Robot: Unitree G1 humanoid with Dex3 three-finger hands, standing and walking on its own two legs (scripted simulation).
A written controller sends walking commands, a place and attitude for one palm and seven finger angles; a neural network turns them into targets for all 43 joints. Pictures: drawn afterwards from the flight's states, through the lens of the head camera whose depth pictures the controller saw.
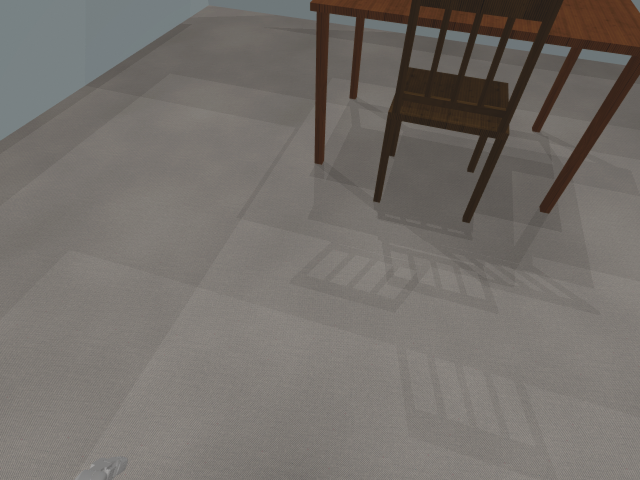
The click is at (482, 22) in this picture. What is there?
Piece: chair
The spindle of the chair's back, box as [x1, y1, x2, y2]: [451, 13, 482, 101]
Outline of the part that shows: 482,14 476,13 451,97 451,101 456,101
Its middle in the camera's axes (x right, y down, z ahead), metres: +0.48 -0.59 +1.28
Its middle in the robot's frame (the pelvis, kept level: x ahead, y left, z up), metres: +1.37 -0.42 -0.07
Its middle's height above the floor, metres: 0.70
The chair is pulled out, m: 0.00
